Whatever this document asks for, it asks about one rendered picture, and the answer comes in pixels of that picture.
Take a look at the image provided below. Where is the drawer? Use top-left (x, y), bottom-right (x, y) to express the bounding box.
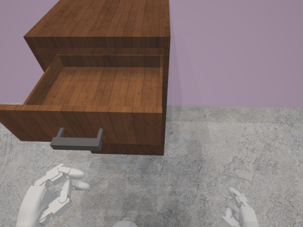
top-left (0, 54), bottom-right (162, 145)

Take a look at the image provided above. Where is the right robot hand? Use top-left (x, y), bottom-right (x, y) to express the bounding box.
top-left (223, 187), bottom-right (260, 227)

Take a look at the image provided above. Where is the cabinet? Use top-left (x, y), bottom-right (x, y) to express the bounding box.
top-left (23, 0), bottom-right (170, 156)

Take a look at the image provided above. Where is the left robot hand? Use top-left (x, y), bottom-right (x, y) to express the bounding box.
top-left (15, 164), bottom-right (90, 227)

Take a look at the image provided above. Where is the handle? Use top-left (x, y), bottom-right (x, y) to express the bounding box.
top-left (50, 128), bottom-right (104, 151)

